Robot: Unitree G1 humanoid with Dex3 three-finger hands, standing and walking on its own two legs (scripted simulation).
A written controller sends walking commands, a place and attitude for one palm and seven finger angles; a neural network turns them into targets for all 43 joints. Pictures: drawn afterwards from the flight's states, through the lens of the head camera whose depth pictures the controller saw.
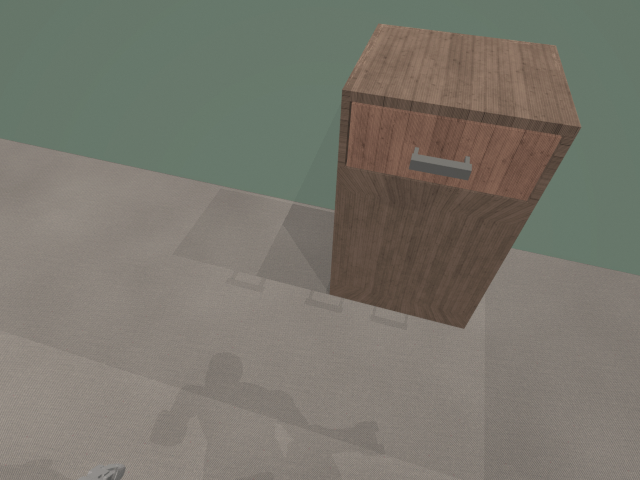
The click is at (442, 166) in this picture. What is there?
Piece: drawer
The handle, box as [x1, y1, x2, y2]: [409, 147, 471, 179]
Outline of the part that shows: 415,147 410,161 410,169 463,179 468,178 471,170 471,164 469,163 468,156 465,156 463,162 458,162 419,155 417,153 418,148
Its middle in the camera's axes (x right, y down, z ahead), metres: +0.28 -0.18 +0.91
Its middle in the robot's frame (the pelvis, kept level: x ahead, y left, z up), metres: +0.81 -0.24 -0.06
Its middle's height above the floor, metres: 0.71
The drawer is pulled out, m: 0.00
